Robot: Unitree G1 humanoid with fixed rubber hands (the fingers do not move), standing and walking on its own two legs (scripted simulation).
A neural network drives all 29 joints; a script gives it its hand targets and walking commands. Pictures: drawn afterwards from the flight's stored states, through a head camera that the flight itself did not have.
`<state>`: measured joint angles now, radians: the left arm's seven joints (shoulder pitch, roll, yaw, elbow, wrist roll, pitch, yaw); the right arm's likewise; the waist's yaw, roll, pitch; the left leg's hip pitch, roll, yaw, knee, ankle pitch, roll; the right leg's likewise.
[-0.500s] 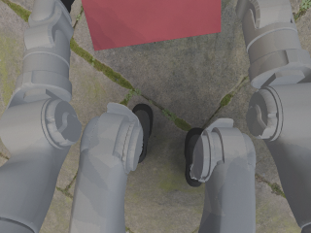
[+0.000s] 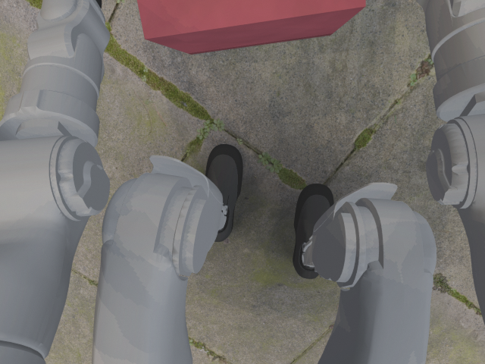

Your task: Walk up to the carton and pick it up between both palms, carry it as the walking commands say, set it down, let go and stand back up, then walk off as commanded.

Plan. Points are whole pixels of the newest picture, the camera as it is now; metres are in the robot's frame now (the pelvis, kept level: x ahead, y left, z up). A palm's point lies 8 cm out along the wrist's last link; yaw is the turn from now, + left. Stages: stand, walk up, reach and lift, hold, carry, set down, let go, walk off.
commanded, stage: set down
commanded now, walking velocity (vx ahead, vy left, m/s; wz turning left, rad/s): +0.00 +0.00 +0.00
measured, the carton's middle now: out of the picture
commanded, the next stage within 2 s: let go in 1.48 s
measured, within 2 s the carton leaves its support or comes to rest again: neither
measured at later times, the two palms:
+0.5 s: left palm out of the picture +0.51 +0.30 -0.05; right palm out of the picture +0.61 -0.11 -0.05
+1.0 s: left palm out of the picture +0.51 +0.31 +0.10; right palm out of the picture +0.62 -0.13 +0.10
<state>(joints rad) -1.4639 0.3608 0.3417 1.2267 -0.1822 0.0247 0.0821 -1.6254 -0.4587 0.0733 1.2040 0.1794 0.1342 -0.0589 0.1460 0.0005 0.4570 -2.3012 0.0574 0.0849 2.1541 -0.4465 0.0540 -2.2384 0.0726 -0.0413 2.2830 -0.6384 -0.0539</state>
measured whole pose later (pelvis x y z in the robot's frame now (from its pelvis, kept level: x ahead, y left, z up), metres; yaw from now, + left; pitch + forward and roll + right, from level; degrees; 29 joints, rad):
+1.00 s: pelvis +0.03 +0.00 +0.19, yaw +0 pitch +47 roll +0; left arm -1.13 0.32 0.42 0.78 -0.11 0.25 0.00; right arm -1.36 -0.44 -0.11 0.97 0.05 0.29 0.02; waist 0.15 -0.04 0.00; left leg -1.95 -0.02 0.03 1.51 -0.38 0.02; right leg -1.88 0.07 -0.01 1.60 -0.53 -0.03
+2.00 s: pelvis +0.11 +0.02 +0.38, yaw +1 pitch +26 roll -1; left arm -0.22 0.24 0.16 0.53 -0.02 0.08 -0.14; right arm -0.38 -0.16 -0.16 0.62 -0.06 0.11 -0.05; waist 0.09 0.00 -0.06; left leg -0.93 -0.05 -0.01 0.70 -0.23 0.04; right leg -0.84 0.05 0.03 0.72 -0.34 -0.01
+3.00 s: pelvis +0.14 +0.00 +0.41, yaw +2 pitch -2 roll +0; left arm 0.22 0.27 0.04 0.50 0.04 0.12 0.01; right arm 0.21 -0.24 -0.02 0.60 -0.05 0.05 0.00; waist 0.01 -0.04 0.01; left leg -0.23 -0.04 -0.04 0.54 -0.28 0.02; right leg -0.13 0.05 0.01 0.52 -0.36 -0.04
